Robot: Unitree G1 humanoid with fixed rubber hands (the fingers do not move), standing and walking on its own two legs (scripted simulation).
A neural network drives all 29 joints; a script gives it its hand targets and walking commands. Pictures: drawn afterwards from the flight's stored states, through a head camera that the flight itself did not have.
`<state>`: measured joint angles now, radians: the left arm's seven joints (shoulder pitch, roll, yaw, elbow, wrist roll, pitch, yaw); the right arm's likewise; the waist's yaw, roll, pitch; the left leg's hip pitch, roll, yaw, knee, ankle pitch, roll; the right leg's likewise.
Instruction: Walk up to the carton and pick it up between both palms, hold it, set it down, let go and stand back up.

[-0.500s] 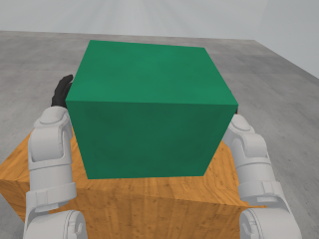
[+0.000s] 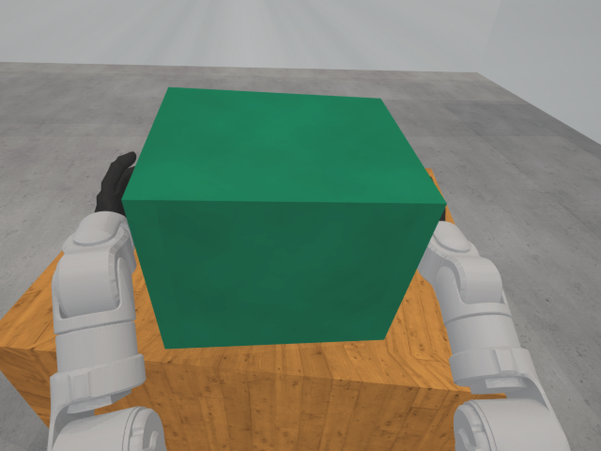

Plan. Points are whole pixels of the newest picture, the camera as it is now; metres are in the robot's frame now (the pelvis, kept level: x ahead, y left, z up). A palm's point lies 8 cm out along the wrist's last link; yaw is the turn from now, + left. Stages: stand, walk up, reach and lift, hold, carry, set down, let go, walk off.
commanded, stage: hold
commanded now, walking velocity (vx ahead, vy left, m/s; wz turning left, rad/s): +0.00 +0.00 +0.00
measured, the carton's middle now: (278, 216) +0.39 +0.01 +0.18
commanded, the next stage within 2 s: none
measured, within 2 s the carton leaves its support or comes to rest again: neither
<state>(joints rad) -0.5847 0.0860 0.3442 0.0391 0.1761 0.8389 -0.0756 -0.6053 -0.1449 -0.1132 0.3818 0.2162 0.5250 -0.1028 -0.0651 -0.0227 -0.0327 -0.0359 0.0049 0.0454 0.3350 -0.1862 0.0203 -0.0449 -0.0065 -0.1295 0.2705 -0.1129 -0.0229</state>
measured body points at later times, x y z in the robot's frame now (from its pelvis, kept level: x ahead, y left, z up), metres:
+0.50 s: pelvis -0.01 +0.00 +0.00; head -0.06 +0.01 +0.45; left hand +0.35 +0.20 +0.22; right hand +0.36 -0.19 +0.19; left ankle +0.01 +0.10 -0.75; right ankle +0.03 -0.10 -0.75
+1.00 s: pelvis -0.01 -0.01 +0.00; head -0.06 +0.01 +0.45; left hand +0.36 +0.20 +0.21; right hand +0.36 -0.19 +0.19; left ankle +0.01 +0.10 -0.75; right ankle +0.03 -0.10 -0.75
